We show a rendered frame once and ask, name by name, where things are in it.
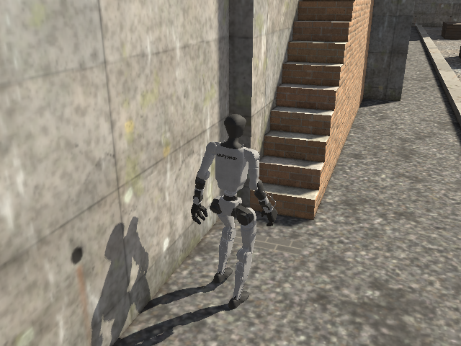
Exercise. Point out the right robot forearm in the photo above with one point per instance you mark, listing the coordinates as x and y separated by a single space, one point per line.
262 198

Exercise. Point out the robot left upper arm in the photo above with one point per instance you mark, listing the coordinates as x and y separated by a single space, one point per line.
203 173

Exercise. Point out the left robot hand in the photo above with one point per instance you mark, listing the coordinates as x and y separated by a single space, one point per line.
196 209

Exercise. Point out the left robot forearm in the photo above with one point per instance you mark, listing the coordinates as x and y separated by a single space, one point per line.
198 191

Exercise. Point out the right robot hand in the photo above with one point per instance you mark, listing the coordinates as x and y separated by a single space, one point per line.
271 216

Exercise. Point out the left robot foot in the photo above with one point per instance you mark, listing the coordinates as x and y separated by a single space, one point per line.
218 278

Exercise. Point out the robot right upper arm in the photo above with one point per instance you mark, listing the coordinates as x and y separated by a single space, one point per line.
252 157

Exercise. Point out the robot torso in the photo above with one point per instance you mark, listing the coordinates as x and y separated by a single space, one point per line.
231 171

